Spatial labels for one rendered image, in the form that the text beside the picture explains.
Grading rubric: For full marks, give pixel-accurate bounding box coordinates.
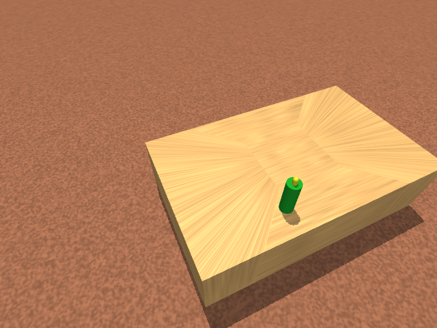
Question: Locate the bottle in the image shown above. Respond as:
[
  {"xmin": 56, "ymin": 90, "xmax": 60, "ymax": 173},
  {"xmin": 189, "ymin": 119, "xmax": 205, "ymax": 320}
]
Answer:
[{"xmin": 279, "ymin": 177, "xmax": 303, "ymax": 214}]

